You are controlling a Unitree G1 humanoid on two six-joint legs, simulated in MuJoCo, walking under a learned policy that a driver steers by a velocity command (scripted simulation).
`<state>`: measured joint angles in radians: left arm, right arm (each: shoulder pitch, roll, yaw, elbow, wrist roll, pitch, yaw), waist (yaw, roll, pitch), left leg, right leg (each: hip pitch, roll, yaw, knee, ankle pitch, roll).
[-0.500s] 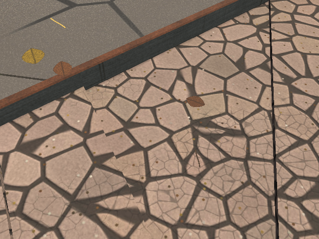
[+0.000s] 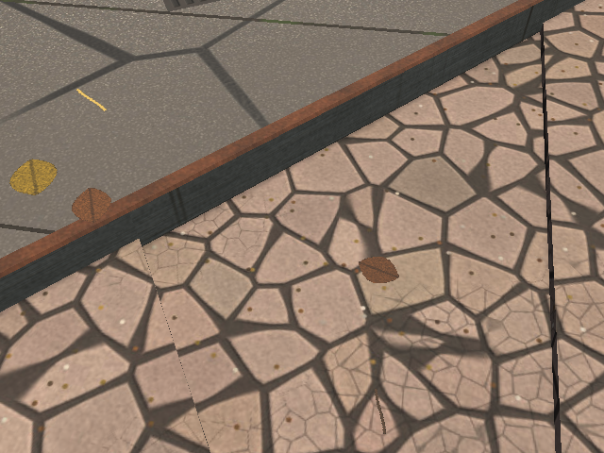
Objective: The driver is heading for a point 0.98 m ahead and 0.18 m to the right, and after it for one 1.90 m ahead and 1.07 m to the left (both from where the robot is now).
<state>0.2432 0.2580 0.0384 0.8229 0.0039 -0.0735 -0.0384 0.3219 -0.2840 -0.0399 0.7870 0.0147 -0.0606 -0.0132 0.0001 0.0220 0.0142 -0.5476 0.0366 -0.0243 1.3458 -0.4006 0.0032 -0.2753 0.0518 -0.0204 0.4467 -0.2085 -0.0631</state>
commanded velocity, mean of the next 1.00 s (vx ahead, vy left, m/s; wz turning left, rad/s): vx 0.50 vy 0.00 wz -0.15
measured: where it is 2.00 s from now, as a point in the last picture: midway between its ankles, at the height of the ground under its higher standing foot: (389, 243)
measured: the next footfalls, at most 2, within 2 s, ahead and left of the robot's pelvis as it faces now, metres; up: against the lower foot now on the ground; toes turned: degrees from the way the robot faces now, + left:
left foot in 0.30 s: +0.38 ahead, +0.16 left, +0.02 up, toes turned +2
right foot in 0.74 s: +0.53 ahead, -0.13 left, +0.00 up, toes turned -4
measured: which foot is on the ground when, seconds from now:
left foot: up 0.00-0.28, down 0.30-0.76, up 0.78-1.00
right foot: down 0.00-0.38, up 0.40-0.72, down 0.74-1.00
